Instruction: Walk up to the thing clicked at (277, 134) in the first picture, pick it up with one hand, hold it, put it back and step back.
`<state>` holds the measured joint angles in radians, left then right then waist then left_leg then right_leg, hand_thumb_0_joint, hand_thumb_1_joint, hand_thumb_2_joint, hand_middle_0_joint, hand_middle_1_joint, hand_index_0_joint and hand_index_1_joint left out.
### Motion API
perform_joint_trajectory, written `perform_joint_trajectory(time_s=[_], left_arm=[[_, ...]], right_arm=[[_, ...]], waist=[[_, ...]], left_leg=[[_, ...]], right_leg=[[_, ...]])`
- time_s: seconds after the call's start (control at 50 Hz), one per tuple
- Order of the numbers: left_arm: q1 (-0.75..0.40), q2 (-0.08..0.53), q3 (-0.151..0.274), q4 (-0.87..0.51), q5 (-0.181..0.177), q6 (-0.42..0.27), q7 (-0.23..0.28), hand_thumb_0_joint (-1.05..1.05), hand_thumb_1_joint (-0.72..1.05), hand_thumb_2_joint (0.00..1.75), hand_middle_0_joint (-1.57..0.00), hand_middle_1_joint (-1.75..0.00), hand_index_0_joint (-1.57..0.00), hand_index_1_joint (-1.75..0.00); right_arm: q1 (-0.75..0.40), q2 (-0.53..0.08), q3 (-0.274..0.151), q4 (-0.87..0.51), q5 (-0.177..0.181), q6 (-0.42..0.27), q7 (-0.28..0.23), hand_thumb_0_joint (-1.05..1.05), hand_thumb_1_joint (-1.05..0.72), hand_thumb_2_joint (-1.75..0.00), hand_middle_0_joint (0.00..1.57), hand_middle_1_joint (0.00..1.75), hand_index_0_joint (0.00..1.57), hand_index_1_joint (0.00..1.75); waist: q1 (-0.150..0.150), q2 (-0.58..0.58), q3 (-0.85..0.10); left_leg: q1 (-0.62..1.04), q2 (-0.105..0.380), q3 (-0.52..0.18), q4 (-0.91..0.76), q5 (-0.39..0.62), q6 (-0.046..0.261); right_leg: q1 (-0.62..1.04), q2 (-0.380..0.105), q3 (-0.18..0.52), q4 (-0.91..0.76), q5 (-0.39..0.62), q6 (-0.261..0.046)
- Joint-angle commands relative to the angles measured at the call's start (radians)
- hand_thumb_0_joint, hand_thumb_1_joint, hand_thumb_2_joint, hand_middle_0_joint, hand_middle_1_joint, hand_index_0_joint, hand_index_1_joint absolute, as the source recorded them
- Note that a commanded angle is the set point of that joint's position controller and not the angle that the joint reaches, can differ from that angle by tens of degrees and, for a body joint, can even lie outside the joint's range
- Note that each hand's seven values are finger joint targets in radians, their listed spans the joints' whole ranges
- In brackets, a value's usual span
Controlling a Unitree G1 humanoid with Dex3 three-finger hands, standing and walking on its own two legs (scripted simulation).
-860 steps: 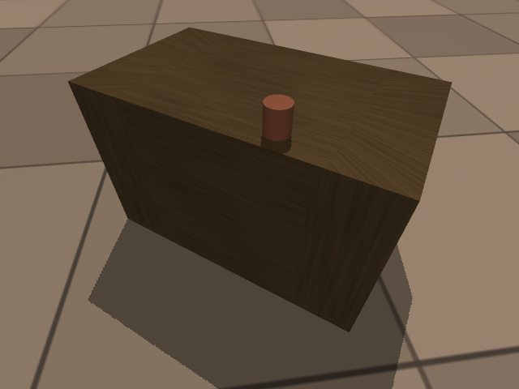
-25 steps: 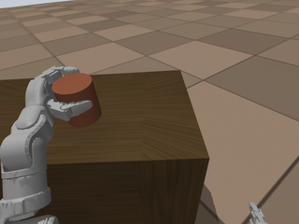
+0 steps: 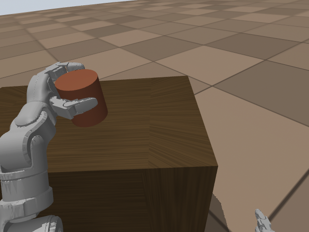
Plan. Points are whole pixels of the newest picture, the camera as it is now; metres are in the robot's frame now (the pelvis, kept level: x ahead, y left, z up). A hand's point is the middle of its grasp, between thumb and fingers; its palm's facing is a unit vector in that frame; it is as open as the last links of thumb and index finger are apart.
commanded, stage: hold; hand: left
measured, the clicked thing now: (83, 98) +0.34 +0.16 +0.28
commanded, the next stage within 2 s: none
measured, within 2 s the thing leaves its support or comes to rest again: neither
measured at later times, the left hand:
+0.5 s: hand (72, 94) +0.32 +0.17 +0.30, palm faces +0.19 -0.98 +0.01, open 11.6 cm
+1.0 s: hand (73, 91) +0.32 +0.17 +0.31, palm faces +0.20 -0.98 +0.02, open 11.6 cm
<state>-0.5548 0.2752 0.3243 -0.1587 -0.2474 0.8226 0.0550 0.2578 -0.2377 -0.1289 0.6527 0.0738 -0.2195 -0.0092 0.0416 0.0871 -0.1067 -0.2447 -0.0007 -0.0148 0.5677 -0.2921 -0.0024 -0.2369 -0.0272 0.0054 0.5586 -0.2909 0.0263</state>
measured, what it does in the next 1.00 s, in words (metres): stands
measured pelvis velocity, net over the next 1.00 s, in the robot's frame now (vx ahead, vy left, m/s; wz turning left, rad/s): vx -0.02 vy -0.01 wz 0.00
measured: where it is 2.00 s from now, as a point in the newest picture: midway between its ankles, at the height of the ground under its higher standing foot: outside the picture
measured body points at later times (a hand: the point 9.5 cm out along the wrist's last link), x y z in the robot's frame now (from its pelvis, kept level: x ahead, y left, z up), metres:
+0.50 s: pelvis -0.01 -0.01 +0.00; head -0.07 -0.04 +0.44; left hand +0.30 +0.22 +0.30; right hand +0.16 -0.27 -0.07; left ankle +0.01 +0.12 -0.73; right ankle +0.01 -0.14 -0.73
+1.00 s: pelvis -0.02 -0.01 +0.00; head -0.07 -0.04 +0.44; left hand +0.30 +0.22 +0.31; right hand +0.16 -0.27 -0.08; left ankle +0.01 +0.12 -0.73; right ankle +0.01 -0.14 -0.73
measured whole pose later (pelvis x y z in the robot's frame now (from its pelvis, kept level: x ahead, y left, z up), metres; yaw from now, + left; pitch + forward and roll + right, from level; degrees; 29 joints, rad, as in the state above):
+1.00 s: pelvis -0.02 -0.01 +0.00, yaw +0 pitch -3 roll +0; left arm -0.58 0.29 0.32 -0.13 -0.25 0.82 0.07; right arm 0.26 -0.24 -0.12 0.68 0.07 -0.25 -0.04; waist 0.04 0.09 -0.10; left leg -0.26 0.00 -0.01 0.58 -0.27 -0.01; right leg -0.26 -0.02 0.01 0.58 -0.28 0.02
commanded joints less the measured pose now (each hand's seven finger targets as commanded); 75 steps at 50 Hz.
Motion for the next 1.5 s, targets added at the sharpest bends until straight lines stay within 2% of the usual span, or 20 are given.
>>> perform_joint_trajectory(time_s=[0.0, 0.18, 0.3, 0.5, 0.52, 0.58, 0.66, 0.78, 0.8, 0.84, 0.86, 0.9, 0.94, 0.98, 1.04, 1.24, 1.3, 1.38, 1.42, 1.48], left_arm=[[-0.447, 0.199, 0.049, -0.183, -0.008, -0.056, 0.0, 0.0, -0.06, 1.21, -1.23, -1.4, -1.27, -1.39], [-0.389, 0.193, 0.06, -0.153, -0.009, -0.042, 0.006, 0.0, -0.07, 1.23, -1.25, -1.42, -1.28, -1.42], [-0.489, 0.239, 0.06, -0.247, 0.001, -0.069, 0.017, 0.0, -0.05, 1.22, -1.23, -1.41, -1.27, -1.4], [-0.406, 0.196, 0.041, -0.069, -0.017, -0.047, -0.02, 0.0, -0.02, 1.25, -1.29, -1.45, -1.33, -1.44], [-0.433, 0.205, 0.045, -0.123, -0.02, -0.051, -0.017, 0.0, -0.03, 1.25, -1.29, -1.44, -1.32, -1.44], [-0.475, 0.235, 0.063, -0.121, -0.015, -0.051, -0.003, 0.0, -0.03, 1.28, -1.3, -1.48, -1.34, -1.47], [-0.443, 0.185, 0.034, -0.104, -0.014, -0.066, 0.008, 0.0, 0.02, 1.28, -1.29, -1.46, -1.33, -1.46], [-0.458, 0.186, 0.015, -0.199, -0.002, -0.096, 0.017, 0.0, 0.0, 1.26, -1.28, -1.45, -1.31, -1.44], [-0.511, 0.241, 0.056, -0.268, -0.004, -0.105, 0.017, 0.0, 0.0, 1.27, -1.29, -1.46, -1.32, -1.46], [-0.497, 0.248, 0.062, -0.274, -0.006, -0.104, 0.017, 0.0, -0.01, 1.29, -1.3, -1.48, -1.34, -1.48], [-0.499, 0.267, 0.084, -0.232, -0.004, -0.099, 0.017, 0.0, -0.02, 1.29, -1.31, -1.48, -1.34, -1.48], [-0.452, 0.22, 0.057, -0.141, -0.004, -0.08, 0.013, 0.0, 0.02, 1.3, -1.31, -1.49, -1.34, -1.49], [-0.444, 0.199, 0.039, -0.093, -0.008, -0.068, 0.011, 0.0, -0.01, 1.31, -1.32, -1.5, -1.35, -1.5], [-0.448, 0.234, 0.069, -0.104, -0.016, -0.061, 0.001, 0.0, -0.01, 1.33, -1.34, -1.51, -1.37, -1.51], [-0.368, 0.165, 0.024, -0.046, -0.018, -0.045, -0.014, 0.0, -0.01, 1.31, -1.32, -1.5, -1.35, -1.49], [-0.552, 0.269, 0.069, -0.285, 0.004, -0.113, 0.035, 0.0, 0.01, 1.27, -1.24, -1.43, -1.27, -1.43], [-0.505, 0.207, 0.036, -0.185, 0.004, -0.109, 0.04, 0.0, 0.0, 1.28, -1.26, -1.45, -1.29, -1.45], [-0.482, 0.229, 0.042, -0.177, 0.005, -0.096, 0.012, 0.0, 0.01, 1.31, -1.31, -1.48, -1.34, -1.49], [-0.399, 0.171, 0.021, -0.073, -0.005, -0.067, -0.008, 0.0, 0.02, 1.3, -1.32, -1.48, -1.35, -1.48], [-0.438, 0.213, 0.042, -0.109, -0.012, -0.05, -0.018, 0.0, -0.02, 1.31, -1.32, -1.49, -1.35, -1.49]], right_arm=[[-0.144, -0.138, -0.041, -0.18, 0.007, -0.07, -0.007, 0.0, 0.53, -0.06, 0.05, 0.05, 0.05, 0.05], [-0.141, -0.124, -0.034, -0.168, 0.008, -0.07, -0.004, 0.0, 0.53, -0.06, 0.05, 0.05, 0.05, 0.05], [-0.162, -0.146, -0.052, -0.181, 0.009, -0.079, -0.013, 0.0, 0.53, -0.06, 0.05, 0.05, 0.05, 0.05], [-0.158, -0.134, -0.031, -0.181, 0.01, -0.093, -0.025, 0.0, 0.53, -0.06, 0.05, 0.05, 0.05, 0.05], [-0.163, -0.119, -0.02, -0.149, 0.01, -0.09, -0.023, 0.0, 0.53, -0.06, 0.05, 0.05, 0.05, 0.05], [-0.142, -0.152, -0.055, -0.161, 0.01, -0.092, -0.025, 0.0, 0.53, -0.06, 0.05, 0.05, 0.05, 0.05], [-0.155, -0.133, -0.036, -0.177, 0.013, -0.095, -0.024, 0.0, 0.53, -0.06, 0.05, 0.05, 0.05, 0.05], [-0.174, -0.123, -0.021, -0.204, 0.012, -0.104, -0.028, 0.0, 0.53, -0.06, 0.05, 0.05, 0.05, 0.05], [-0.148, -0.131, -0.032, -0.196, 0.008, -0.102, -0.032, 0.0, 0.52, -0.06, 0.05, 0.05, 0.05, 0.05], [-0.173, -0.124, -0.023, -0.181, 0.009, -0.099, -0.032, 0.0, 0.53, -0.06, 0.05, 0.05, 0.05, 0.05], [-0.159, -0.143, -0.044, -0.161, 0.004, -0.1, -0.038, 0.0, 0.52, -0.06, 0.05, 0.05, 0.05, 0.05], [-0.176, -0.108, -0.009, -0.153, 0.003, -0.101, -0.035, 0.0, 0.52, -0.06, 0.05, 0.05, 0.05, 0.05], [-0.199, -0.117, -0.015, -0.177, 0.003, -0.102, -0.037, 0.0, 0.52, -0.06, 0.05, 0.05, 0.05, 0.05], [-0.155, -0.127, -0.024, -0.15, 0.005, -0.096, -0.037, 0.0, 0.53, -0.06, 0.05, 0.05, 0.05, 0.05], [-0.149, -0.105, -0.004, -0.162, 0.011, -0.094, -0.026, 0.0, 0.53, -0.06, 0.05, 0.05, 0.05, 0.05], [-0.128, -0.129, -0.038, -0.177, 0.008, -0.089, -0.03, 0.0, 0.53, -0.06, 0.05, 0.05, 0.05, 0.05], [-0.163, -0.123, -0.033, -0.184, 0.005, -0.096, -0.035, 0.0, 0.52, -0.06, 0.05, 0.05, 0.05, 0.05], [-0.139, -0.103, -0.005, -0.164, 0.008, -0.088, -0.028, 0.0, 0.52, -0.06, 0.05, 0.05, 0.05, 0.05], [-0.147, -0.104, -0.006, -0.187, 0.008, -0.089, -0.022, 0.0, 0.52, -0.06, 0.05, 0.05, 0.05, 0.05], [-0.139, -0.113, -0.011, -0.181, 0.01, -0.081, -0.013, 0.0, 0.52, -0.06, 0.05, 0.05, 0.05, 0.05]], waist=[[-0.003, -0.099, -0.158], [0.011, -0.132, -0.126], [0.001, -0.068, -0.166], [-0.008, -0.139, -0.094], [0.014, -0.093, -0.088], [-0.009, -0.101, -0.117], [0.0, -0.116, -0.106], [0.007, -0.049, -0.166], [0.001, -0.068, -0.205], [0.018, -0.032, -0.174], [-0.002, -0.059, -0.183], [0.01, -0.09, -0.122], [0.01, -0.114, -0.115], [0.0, -0.12, -0.132], [0.003, -0.144, -0.098], [-0.018, -0.061, -0.206], [-0.015, -0.066, -0.193], [0.008, -0.046, -0.158], [0.002, -0.1, -0.133], [0.007, -0.093, -0.136]], left_leg=[[0.086, -0.019, 0.022, -0.072, 0.207, 0.01], [0.059, -0.026, 0.028, -0.067, 0.174, 0.016], [0.074, -0.027, 0.03, -0.074, 0.143, 0.011], [0.028, -0.027, 0.028, -0.084, 0.068, 0.02], [0.016, -0.028, 0.027, -0.09, 0.06, 0.015], [0.043, -0.024, 0.027, -0.088, 0.071, 0.014], [0.034, -0.014, 0.011, -0.103, 0.042, 0.011], [0.06, -0.014, 0.014, -0.092, 0.077, 0.004], [0.079, -0.017, 0.017, -0.08, 0.095, 0.009], [0.055, -0.022, 0.023, -0.081, 0.086, 0.007], [0.073, -0.021, 0.023, -0.074, 0.096, 0.01], [0.032, -0.02, 0.022, -0.08, 0.085, 0.011], [0.024, -0.019, 0.02, -0.083, 0.086, 0.01], [0.037, -0.025, 0.03, -0.078, 0.092, 0.014], [0.025, -0.028, 0.035, -0.075, 0.108, 0.018], [0.096, -0.029, 0.033, -0.06, 0.166, 0.014], [0.088, -0.024, 0.027, -0.061, 0.161, 0.009], [0.072, -0.017, 0.015, -0.07, 0.169, 0.004], [0.059, -0.015, 0.018, -0.068, 0.185, 0.008], [0.054, -0.019, 0.023, -0.073, 0.181, 0.009]], right_leg=[[-0.003, 0.027, -0.056, -0.092, 0.181, -0.021], [-0.008, 0.02, -0.052, -0.1, 0.15, -0.018], [-0.02, 0.021, -0.048, -0.094, 0.121, -0.024], [-0.039, 0.02, -0.045, -0.118, 0.054, -0.018], [-0.04, 0.019, -0.047, -0.116, 0.044, -0.022], [-0.045, 0.024, -0.047, -0.11, 0.061, -0.023], [-0.043, 0.028, -0.053, -0.103, 0.044, -0.022], [-0.028, 0.027, -0.054, -0.089, 0.067, -0.028], [-0.011, 0.025, -0.051, -0.092, 0.081, -0.025], [-0.007, 0.022, -0.049, -0.093, 0.067, -0.029], [-0.013, 0.023, -0.046, -0.094, 0.077, -0.024], [-0.018, 0.023, -0.047, -0.098, 0.07, -0.022], [-0.02, 0.026, -0.051, -0.103, 0.072, -0.022], [-0.025, 0.024, -0.048, -0.108, 0.078, -0.019], [-0.033, 0.021, -0.047, -0.11, 0.092, -0.019], [-0.009, 0.019, -0.042, -0.081, 0.157, -0.022], [-0.01, 0.023, -0.049, -0.079, 0.146, -0.024], [-0.011, 0.026, -0.056, -0.081, 0.149, -0.026], [-0.006, 0.029, -0.057, -0.086, 0.164, -0.023], [-0.007, 0.029, -0.053, -0.093, 0.162, -0.026]])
